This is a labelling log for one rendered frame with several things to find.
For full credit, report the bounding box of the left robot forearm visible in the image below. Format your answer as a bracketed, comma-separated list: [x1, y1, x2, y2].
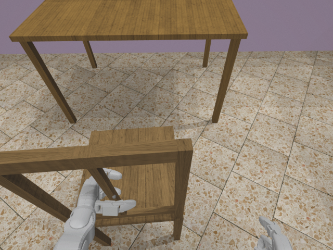
[53, 205, 96, 250]

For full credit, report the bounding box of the chair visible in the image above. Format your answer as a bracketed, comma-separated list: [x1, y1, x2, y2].
[0, 126, 193, 246]

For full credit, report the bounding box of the robot left hand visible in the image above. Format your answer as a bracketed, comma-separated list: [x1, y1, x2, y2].
[77, 168, 136, 216]

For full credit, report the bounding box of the robot right hand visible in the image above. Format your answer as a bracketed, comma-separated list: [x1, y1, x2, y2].
[254, 216, 293, 250]

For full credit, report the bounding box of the table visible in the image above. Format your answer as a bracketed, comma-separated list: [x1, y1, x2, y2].
[9, 0, 248, 123]

